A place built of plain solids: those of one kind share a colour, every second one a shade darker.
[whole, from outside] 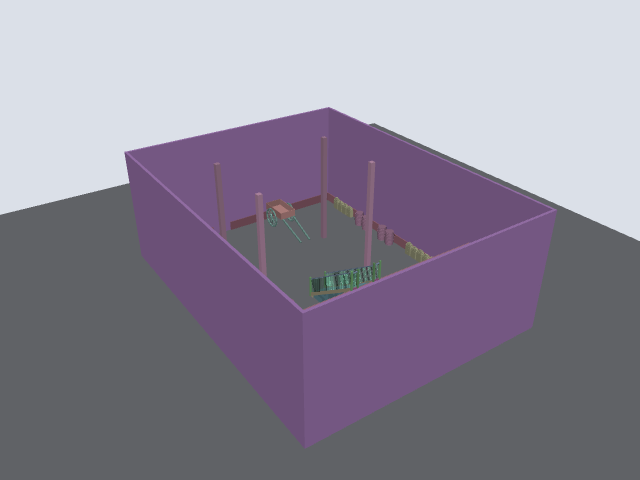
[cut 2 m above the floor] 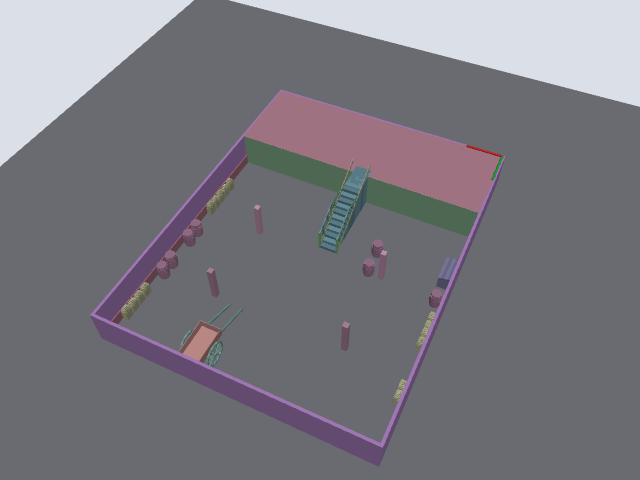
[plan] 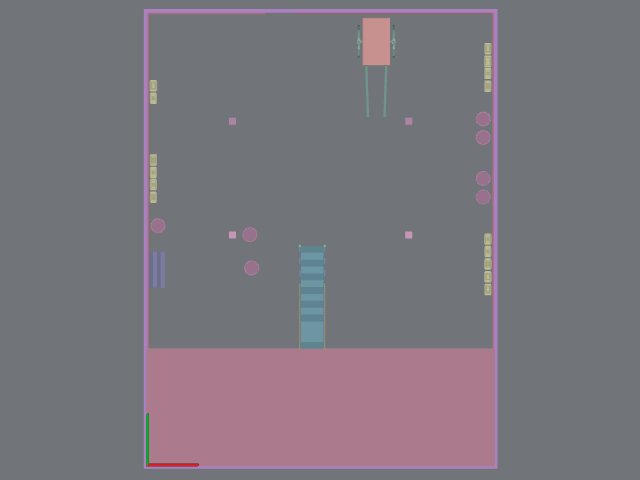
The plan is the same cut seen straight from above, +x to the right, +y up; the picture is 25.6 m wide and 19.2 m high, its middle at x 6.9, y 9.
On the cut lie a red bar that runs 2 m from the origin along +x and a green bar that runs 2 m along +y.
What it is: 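An aisled barn 13.8 x 18.1 m, 6.9 m high; a nave 7.0 m broad between two rows of posts 0.28 m square, 4.5 m apart, aisles 3.4 m broad; at the rear a loft 4.7 m deep at 2.85 m over closed bays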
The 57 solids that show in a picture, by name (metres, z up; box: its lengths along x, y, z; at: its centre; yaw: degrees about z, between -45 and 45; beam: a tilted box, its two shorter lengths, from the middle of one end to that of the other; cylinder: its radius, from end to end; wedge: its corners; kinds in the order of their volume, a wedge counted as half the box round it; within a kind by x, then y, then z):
{
 "loft_1": {"box": [13.95, 4.7, 2.9], "at": [6.92, 2.3, 1.4]},
 "wall_1": {"box": [0.15, 18.39, 6.91], "at": [-0.07, 9.04, 3.4]},
 "wall_2": {"box": [14.15, 0.15, 6.91], "at": [6.92, -0.07, 3.4]},
 "wall_3": {"box": [14.15, 0.15, 6.91], "at": [6.92, 18.16, 3.4]},
 "wall_4": {"box": [0.15, 18.39, 6.91], "at": [13.93, 9.04, 3.4]},
 "stair_1": {"box": [0.9, 0.78, 2.72], "at": [6.59, 4.53, 1.31]},
 "stair_2": {"box": [0.9, 0.78, 2.54], "at": [6.59, 4.81, 1.22]},
 "stair_3": {"box": [0.9, 0.78, 2.36], "at": [6.59, 5.08, 1.13]},
 "stair_4": {"box": [0.9, 0.78, 2.19], "at": [6.59, 5.35, 1.04]},
 "stair_5": {"box": [0.9, 0.78, 2.01], "at": [6.59, 5.63, 0.95]},
 "stair_6": {"box": [0.9, 0.78, 1.83], "at": [6.59, 5.9, 0.86]},
 "stair_7": {"box": [0.9, 0.78, 1.65], "at": [6.59, 6.18, 0.78]},
 "stair_8": {"box": [0.9, 0.78, 1.47], "at": [6.59, 6.45, 0.69]},
 "stair_9": {"box": [0.9, 0.78, 1.3], "at": [6.59, 6.73, 0.6]},
 "stair_10": {"box": [0.9, 0.78, 1.12], "at": [6.59, 7.0, 0.51]},
 "stair_11": {"box": [0.9, 0.78, 0.94], "at": [6.59, 7.27, 0.42]},
 "stair_12": {"box": [0.9, 0.78, 0.76], "at": [6.59, 7.55, 0.33]},
 "stair_13": {"box": [0.9, 0.78, 0.58], "at": [6.59, 7.82, 0.24]},
 "stair_14": {"box": [0.9, 0.78, 0.41], "at": [6.59, 8.1, 0.15]},
 "stair_15": {"box": [0.9, 0.78, 0.23], "at": [6.59, 8.37, 0.06]},
 "post_1": {"box": [0.28, 0.28, 6.91], "at": [3.4, 9.2, 3.4]},
 "post_2": {"box": [0.28, 0.28, 6.91], "at": [3.4, 13.75, 3.4]},
 "post_3": {"box": [0.28, 0.28, 6.91], "at": [10.45, 9.2, 3.4]},
 "post_4": {"box": [0.28, 0.28, 6.91], "at": [10.45, 13.75, 3.4]},
 "dwarf_1": {"box": [0.06, 13.44, 0.63], "at": [0.03, 11.37, 0.27]},
 "dwarf_2": {"box": [4.65, 0.06, 0.63], "at": [2.38, 18.06, 0.27]},
 "dwarf_3": {"box": [7.84, 0.06, 0.63], "at": [9.87, 18.06, 0.27]},
 "dwarf_4": {"box": [0.06, 13.44, 0.63], "at": [13.82, 11.37, 0.27]},
 "bin_1": {"box": [0.16, 1.44, 0.18], "at": [0.14, 7.81, 0.78]},
 "bin_2": {"box": [0.16, 1.44, 0.15], "at": [0.3, 7.81, 0.76]},
 "bin_3": {"box": [0.6, 1.4, 0.74], "at": [0.36, 7.81, 0.32]},
 "bin_4": {"box": [0.16, 1.44, 0.11], "at": [0.45, 7.81, 0.74]},
 "bin_5": {"box": [0.16, 1.44, 0.07], "at": [0.61, 7.81, 0.72]},
 "stair_guard_string_1": {"wedge": [[6.07, 4.6, 2.68], [6.07, 4.6, 2.91], [6.07, 8.76, -0.02], [6.07, 8.76, 0.21], [6.11, 4.6, 2.68], [6.11, 4.6, 2.91], [6.11, 8.76, -0.02], [6.11, 8.76, 0.21]]},
 "stair_guard_string_2": {"wedge": [[7.07, 4.6, 2.68], [7.07, 4.6, 2.91], [7.07, 8.76, -0.02], [7.07, 8.76, 0.21], [7.11, 4.6, 2.68], [7.11, 4.6, 2.91], [7.11, 8.76, -0.02], [7.11, 8.76, 0.21]]},
 "face_1": {"box": [6.14, 0.012, 2.87], "at": [3.07, 4.66, 1.38]},
 "face_2": {"box": [6.81, 0.012, 2.87], "at": [10.45, 4.66, 1.38]},
 "cart_rod_1": {"wedge": [[8.7, 15.97, 0.87], [8.7, 16.0, 0.79], [8.77, 13.92, 0.09], [8.77, 13.95, 0.0], [8.8, 15.98, 0.87], [8.8, 16.01, 0.79], [8.87, 13.93, 0.09], [8.87, 13.96, 0.0]]},
 "cart_rod_2": {"wedge": [[9.43, 13.93, 0.09], [9.43, 13.96, 0.0], [9.5, 15.98, 0.87], [9.5, 16.01, 0.79], [9.53, 13.92, 0.09], [9.53, 13.95, 0.0], [9.6, 15.97, 0.87], [9.6, 16.0, 0.79]]},
 "cart_1": {"box": [0.029, 1.9, 0.47], "at": [8.62, 16.94, 1.07]},
 "cart_2": {"box": [1.04, 0.028, 0.47], "at": [9.15, 16.0, 1.07]},
 "cart_3": {"box": [1.1, 1.9, 0.03], "at": [9.15, 16.94, 0.88]},
 "cart_4": {"box": [1.04, 0.028, 0.47], "at": [9.15, 17.88, 1.07]},
 "cart_5": {"box": [0.029, 1.9, 0.47], "at": [9.69, 16.94, 1.07]},
 "cask_1": {"cylinder": 0.26, "from": [0.42, 9.57, 0.85], "to": [0.42, 9.57, 0.9]},
 "cask_2": {"cylinder": 0.26, "from": [4.1, 9.22, 0.85], "to": [4.1, 9.22, 0.9]},
 "cask_3": {"cylinder": 0.26, "from": [4.17, 7.88, 0.85], "to": [4.17, 7.88, 0.9]},
 "cask_4": {"cylinder": 0.26, "from": [13.43, 10.72, 0.85], "to": [13.43, 10.72, 0.9]},
 "cask_5": {"cylinder": 0.26, "from": [13.43, 11.46, 0.85], "to": [13.43, 11.46, 0.9]},
 "cask_6": {"cylinder": 0.26, "from": [13.43, 13.1, 0.85], "to": [13.43, 13.1, 0.9]},
 "cask_7": {"cylinder": 0.26, "from": [13.43, 13.84, 0.85], "to": [13.43, 13.84, 0.9]},
 "stair_guard_newel_1": {"box": [0.09, 0.09, 1.15], "at": [5.72, 4.6, 3.37]},
 "stair_guard_newel_2": {"box": [0.09, 0.09, 1.27], "at": [6.09, 4.6, 3.32]},
 "stair_guard_newel_3": {"box": [0.09, 0.09, 1.28], "at": [6.09, 8.76, 0.59]},
 "stair_guard_newel_4": {"box": [0.09, 0.09, 1.27], "at": [7.09, 4.6, 3.32]},
 "stair_guard_newel_5": {"box": [0.09, 0.09, 1.28], "at": [7.09, 8.76, 0.59]},
 "stair_guard_newel_6": {"box": [0.09, 0.09, 1.15], "at": [7.46, 4.6, 3.37]}
}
